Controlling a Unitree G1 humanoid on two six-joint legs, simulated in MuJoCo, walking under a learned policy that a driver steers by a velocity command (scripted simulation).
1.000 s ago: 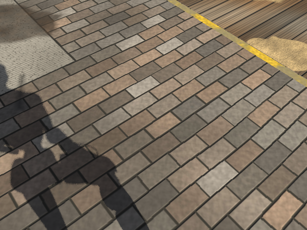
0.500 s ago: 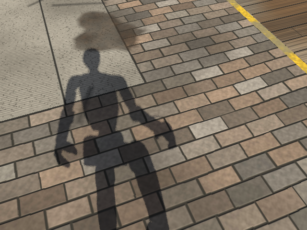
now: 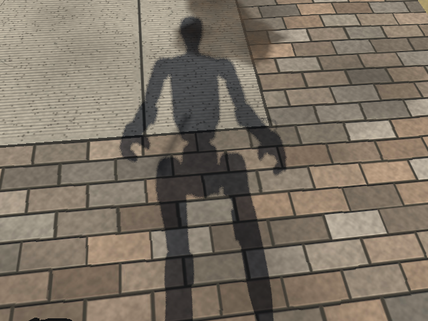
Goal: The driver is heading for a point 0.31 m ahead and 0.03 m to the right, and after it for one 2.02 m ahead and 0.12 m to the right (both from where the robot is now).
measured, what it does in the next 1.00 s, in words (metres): walks ahead: right foot, then left foot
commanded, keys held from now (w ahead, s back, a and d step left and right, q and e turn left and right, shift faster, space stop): q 0.12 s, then no key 0.42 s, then w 0.46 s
